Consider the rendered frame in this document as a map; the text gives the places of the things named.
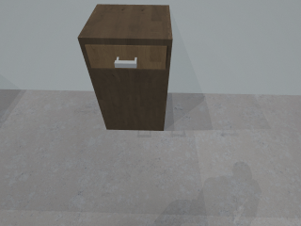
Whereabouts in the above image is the handle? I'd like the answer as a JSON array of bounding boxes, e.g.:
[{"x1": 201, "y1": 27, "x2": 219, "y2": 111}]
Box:
[{"x1": 114, "y1": 57, "x2": 137, "y2": 69}]

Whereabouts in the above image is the drawer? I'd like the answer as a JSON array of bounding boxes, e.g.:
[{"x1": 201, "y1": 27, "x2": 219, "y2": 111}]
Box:
[{"x1": 85, "y1": 44, "x2": 167, "y2": 70}]

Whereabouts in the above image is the cabinet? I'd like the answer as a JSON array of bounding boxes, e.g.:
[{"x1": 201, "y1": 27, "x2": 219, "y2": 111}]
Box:
[{"x1": 77, "y1": 4, "x2": 173, "y2": 131}]

